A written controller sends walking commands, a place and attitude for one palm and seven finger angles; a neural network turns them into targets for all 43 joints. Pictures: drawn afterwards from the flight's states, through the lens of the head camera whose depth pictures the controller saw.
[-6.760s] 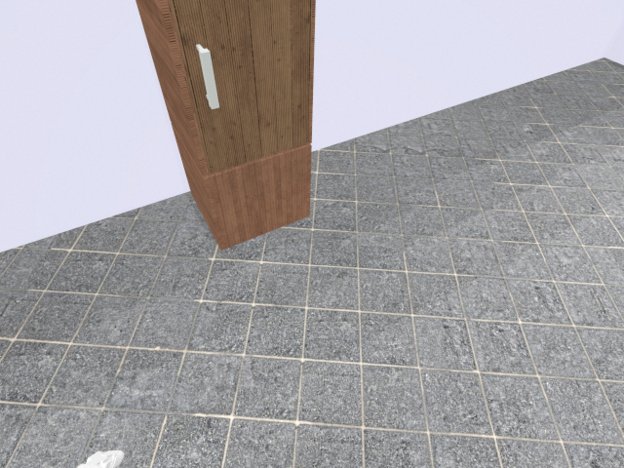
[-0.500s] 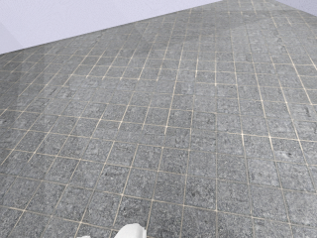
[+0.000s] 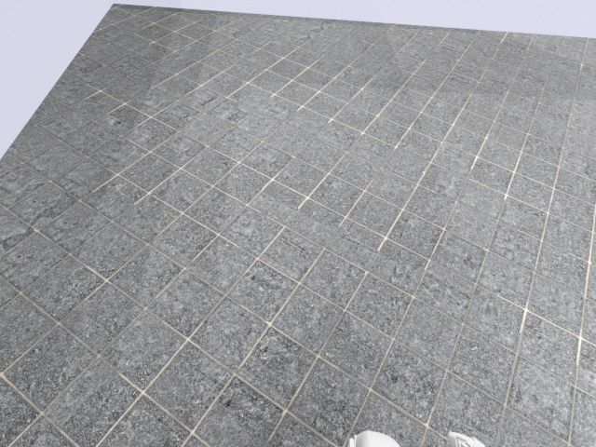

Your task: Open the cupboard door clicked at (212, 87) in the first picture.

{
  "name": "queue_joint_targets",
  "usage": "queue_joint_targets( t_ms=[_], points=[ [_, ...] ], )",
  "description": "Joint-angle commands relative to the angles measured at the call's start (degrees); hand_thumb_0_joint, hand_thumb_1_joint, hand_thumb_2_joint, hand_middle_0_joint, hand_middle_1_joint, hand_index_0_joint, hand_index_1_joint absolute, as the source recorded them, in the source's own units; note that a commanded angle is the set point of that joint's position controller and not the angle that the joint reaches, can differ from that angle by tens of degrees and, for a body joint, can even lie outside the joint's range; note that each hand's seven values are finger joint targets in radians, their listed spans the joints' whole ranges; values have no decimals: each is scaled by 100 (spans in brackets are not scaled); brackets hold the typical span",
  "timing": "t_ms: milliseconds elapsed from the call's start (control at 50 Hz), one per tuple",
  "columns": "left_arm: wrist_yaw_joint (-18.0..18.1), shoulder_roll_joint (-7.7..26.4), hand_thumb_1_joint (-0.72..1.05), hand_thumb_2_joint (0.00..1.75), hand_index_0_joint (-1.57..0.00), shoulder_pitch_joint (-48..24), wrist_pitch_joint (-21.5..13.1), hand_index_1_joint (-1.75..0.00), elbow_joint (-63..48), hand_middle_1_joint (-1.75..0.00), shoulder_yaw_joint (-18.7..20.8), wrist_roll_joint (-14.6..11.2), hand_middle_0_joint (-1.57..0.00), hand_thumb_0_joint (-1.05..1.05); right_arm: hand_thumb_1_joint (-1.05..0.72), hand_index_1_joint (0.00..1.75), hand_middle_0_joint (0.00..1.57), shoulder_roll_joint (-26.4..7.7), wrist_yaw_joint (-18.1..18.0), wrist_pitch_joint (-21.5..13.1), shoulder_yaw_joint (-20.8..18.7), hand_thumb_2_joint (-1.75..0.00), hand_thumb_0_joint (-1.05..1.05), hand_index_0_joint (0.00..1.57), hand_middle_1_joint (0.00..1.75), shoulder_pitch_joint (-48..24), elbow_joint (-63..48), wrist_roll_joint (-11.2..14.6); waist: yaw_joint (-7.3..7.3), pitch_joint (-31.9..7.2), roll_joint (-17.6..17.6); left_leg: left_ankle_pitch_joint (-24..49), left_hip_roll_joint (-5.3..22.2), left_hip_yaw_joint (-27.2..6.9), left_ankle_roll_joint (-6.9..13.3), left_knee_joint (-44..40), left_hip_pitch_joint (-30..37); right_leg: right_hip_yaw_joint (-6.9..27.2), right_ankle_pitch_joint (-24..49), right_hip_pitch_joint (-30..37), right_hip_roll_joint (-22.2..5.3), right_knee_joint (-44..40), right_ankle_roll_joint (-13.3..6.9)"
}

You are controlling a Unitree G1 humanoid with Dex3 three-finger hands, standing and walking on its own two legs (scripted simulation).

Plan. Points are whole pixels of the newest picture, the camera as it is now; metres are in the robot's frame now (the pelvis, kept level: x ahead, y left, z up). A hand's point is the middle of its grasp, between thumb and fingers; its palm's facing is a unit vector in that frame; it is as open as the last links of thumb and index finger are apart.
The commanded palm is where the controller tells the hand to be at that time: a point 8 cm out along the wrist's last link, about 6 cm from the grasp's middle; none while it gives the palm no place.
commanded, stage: turn to face it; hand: left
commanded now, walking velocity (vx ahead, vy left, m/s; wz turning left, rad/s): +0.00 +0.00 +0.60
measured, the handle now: out of the picture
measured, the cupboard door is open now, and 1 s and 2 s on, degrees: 0 0 0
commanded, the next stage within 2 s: none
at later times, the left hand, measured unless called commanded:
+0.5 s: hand out of the picture +0.03 +0.15 -0.13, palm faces +0.30 -0.91 -0.30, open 7.4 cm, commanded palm none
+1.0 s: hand out of the picture -0.12 +0.20 -0.17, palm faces +0.60 -0.75 -0.26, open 7.4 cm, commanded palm none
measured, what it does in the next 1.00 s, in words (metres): steps on the spot, turning left: right foot, then left foot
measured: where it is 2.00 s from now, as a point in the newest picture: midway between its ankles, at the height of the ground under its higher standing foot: outside the picture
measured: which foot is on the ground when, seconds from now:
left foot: down 0.00-0.28, up 0.30-0.74, down 0.76-1.00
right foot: up 0.00-0.26, down 0.28-0.76, up 0.78-1.00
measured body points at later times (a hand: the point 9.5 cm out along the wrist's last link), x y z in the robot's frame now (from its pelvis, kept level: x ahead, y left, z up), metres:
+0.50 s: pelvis -0.01 -0.06 +0.00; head +0.02 -0.10 +0.45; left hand +0.02 +0.20 -0.11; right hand +0.11 -0.31 -0.16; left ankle -0.07 +0.09 -0.64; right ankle +0.01 -0.15 -0.74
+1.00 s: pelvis -0.05 -0.02 +0.00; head -0.04 +0.01 +0.45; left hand -0.15 +0.24 -0.15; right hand +0.19 -0.16 -0.12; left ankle -0.07 +0.07 -0.74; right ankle +0.04 -0.16 -0.65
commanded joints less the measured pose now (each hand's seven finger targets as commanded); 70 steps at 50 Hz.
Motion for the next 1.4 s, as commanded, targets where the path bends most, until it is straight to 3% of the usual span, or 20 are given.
queue_joint_targets(
  t_ms=[0, 120, 220, 260, 280, 340, 380, 620, 700, 720, 740, 760, 880, 1120, 1220, 1240, 1260, 1280, 1320, 1380],
  points=[
    [12, 384, 90, 90, -20, -149, -170, -30, -547, -30, 72, -22, -20, 0, -90, 30, 20, -1254, -62, -105, -378, -90, 0, 20, 30, 176, -361, 2, -252, -506, 1061, 1214, 1237, -1455, 647, -1193, 480, 235, 155, -227, 73, -363, 89],
    [53, 255, 90, 90, -20, -565, -249, -30, -823, -30, 12, -65, -20, 0, -90, 30, 20, -1291, -59, -66, -450, -90, 0, 20, 30, 486, -288, -41, -412, -660, 1271, 2058, 1244, -2108, 821, -826, 714, 264, -285, 142, 372, -1657, 37],
    [97, 398, 90, 90, -20, 193, -388, -30, -712, -30, 36, -120, -20, 0, -90, 30, 20, -1200, -32, -34, -478, -90, 0, 20, 30, 178, -414, 18, 8, -1012, 949, 1964, 721, -2135, 359, -32, -263, 199, 1039, 2152, 505, -4183, -90],
    [168, 1281, 90, 90, -20, 349, -466, -30, -737, -30, 201, 21, -20, 0, -90, 30, 20, -548, 7, -47, -377, -90, 0, 20, 30, 329, -618, 52, 111, -1000, -1610, -1847, -541, -467, -502, 2127, -2267, 2547, 1856, 3288, -2057, -4967, -1039],
    [182, 1198, 90, 90, -20, 291, -425, -30, -778, -30, 137, -22, -20, 0, -90, 30, 20, -893, -1, -16, -445, -90, 0, 20, 30, 224, -602, -11, 97, -916, -1009, -2006, -205, -678, -438, 3141, -2017, 2307, 2109, 2495, -2263, -4866, -1398],
    [163, 557, 90, 90, -20, -619, -433, -30, -946, -30, -19, -50, -20, 0, -90, 30, 20, -797, 98, 138, -461, -90, 0, 20, 30, 526, -207, -47, -371, -210, -616, -894, 98, -496, -526, 4111, -1907, 994, 1730, 1755, -1253, -4817, -1094],
    [145, 448, 90, 90, -20, -437, -475, -30, -902, -30, -58, -37, -20, 0, -90, 30, 20, -684, 144, 157, -420, -90, 0, 20, 30, 584, -142, -37, -333, -215, -660, -597, 115, -288, -620, 4149, -1934, 407, 2293, 1897, -1035, -4667, -1000],
    [136, 815, 90, 90, -20, 358, -391, -30, -511, -30, 72, 50, -20, 0, -90, 30, 20, -533, 164, 102, -248, -90, 0, 20, 30, -293, -339, 36, 130, -398, -971, -1113, 274, 406, -612, 1805, -1175, -187, 3089, 2442, -1515, -4254, -1245],
    [99, 891, 90, 90, -20, 260, -334, -30, -458, -30, 148, -5, -20, 0, -90, 30, 20, -674, 126, -16, -260, -90, 0, 20, 30, 241, -282, 22, -136, -851, -748, -89, 165, 600, -442, 52, -8, -718, 3087, 2284, -1424, -3255, -853],
    [82, 764, 90, 90, -20, 280, -302, -30, -490, -30, 125, -50, -20, 0, -90, 30, 20, -982, 130, -69, -331, -90, 0, 20, 30, 577, -212, 17, -348, -1048, 68, 768, 432, 129, -313, -645, 1017, -825, 2401, 1505, -1221, -2294, -573],
    [31, 359, 90, 90, -20, 199, -284, -30, -723, -30, 58, -97, -20, 0, -90, 30, 20, -1690, 81, -125, -520, -90, 0, 20, 30, 952, -187, -14, -593, -1155, 2026, 2915, 2049, -2064, 372, -845, 1964, -950, -817, -344, -329, -943, -39],
    [58, 312, 90, 90, -20, -187, -221, -30, -894, -30, -35, -37, -20, 0, -90, 30, 20, -1935, 29, -76, -557, -90, 0, 20, 30, 1312, -36, 40, -728, -1247, 1996, 4095, 2537, -2357, 903, -785, 1855, -300, -1743, -685, -111, -193, -10],
    [-16, 433, 90, 90, -20, -64, -178, -30, -506, -30, 81, -4, -20, 0, -90, 30, 20, -1220, -88, -127, -317, -90, 0, 20, 30, 135, -392, 2, -220, -506, 1064, 1744, 1290, -1313, 516, -1146, 515, 218, 150, -394, -44, 302, 1],
    [71, 289, 90, 90, -20, -592, -241, -30, -863, -30, -7, -67, -20, 0, -90, 30, 20, -1264, -54, -53, -442, -90, 0, 20, 30, 611, -285, -38, -429, -641, 1194, 1660, 1183, -2389, 830, -944, 605, 315, -309, 209, 404, -1698, -6],
    [113, 369, 90, 90, -20, 130, -330, -30, -748, -30, 21, -122, -20, 0, -90, 30, 20, -1182, -26, 1, -471, -90, 0, 20, 30, 265, -403, -1, -45, -850, 1064, 1414, 744, -2464, 467, -430, -467, 231, 684, 2025, 616, -3753, -151],
    [139, 575, 90, 90, -20, 351, -381, -30, -711, -30, 90, -89, -20, 0, -90, 30, 20, -941, -4, 4, -448, -90, 0, 20, 30, 308, -434, 32, 69, -996, 459, 539, 384, -2169, 143, 52, -1173, 668, 765, 2880, 82, -4611, -296],
    [184, 1177, 90, 90, -20, 375, -423, -30, -759, -30, 198, 14, -20, 0, -90, 30, 20, -526, 10, -3, -382, -90, 0, 20, 30, 455, -542, 74, 99, -929, -1387, -1191, -457, -889, -385, 1491, -2318, 2370, 390, 3421, -1613, -5224, -880],
    [198, 1244, 90, 90, -20, 190, -370, -30, -861, -30, 145, -11, -20, 0, -90, 30, 20, -820, 3, 4, -450, -90, 0, 20, 30, 289, -580, -9, 92, -755, -1258, -1877, -365, -691, -436, 2649, -2159, 2608, 707, 2379, -2251, -5243, -1303],
    [213, 752, 90, 90, -20, -561, -380, -30, -1005, -30, 86, -42, -20, 0, -90, 30, 20, -878, 69, 134, -512, -90, 0, 20, 30, 498, -348, -46, -273, -311, -876, -1234, -47, -742, -410, 3644, -1873, 1863, 21, 1430, -1676, -5366, -1236],
    [153, 440, 90, 90, -20, -635, -443, -30, -961, -30, -53, -42, -20, 0, -90, 30, 20, -675, 149, 185, -440, -90, 0, 20, 30, 740, -112, -56, -401, -4, -605, -512, 65, -347, -580, 4179, -1899, 528, 1304, 1483, -1028, -4935, -1001]
  ],
)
